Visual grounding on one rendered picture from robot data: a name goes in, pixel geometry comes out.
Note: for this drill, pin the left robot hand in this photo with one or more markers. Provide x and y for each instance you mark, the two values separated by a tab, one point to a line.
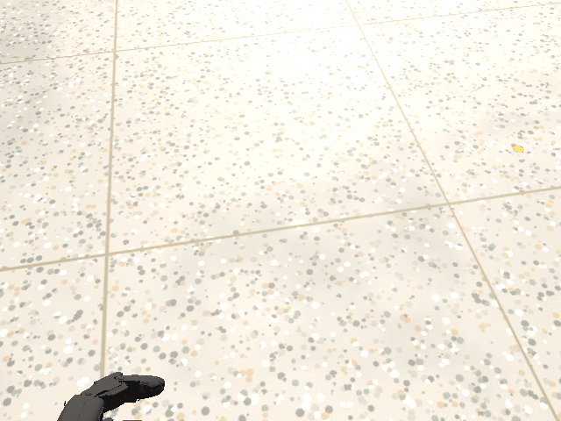
109	393

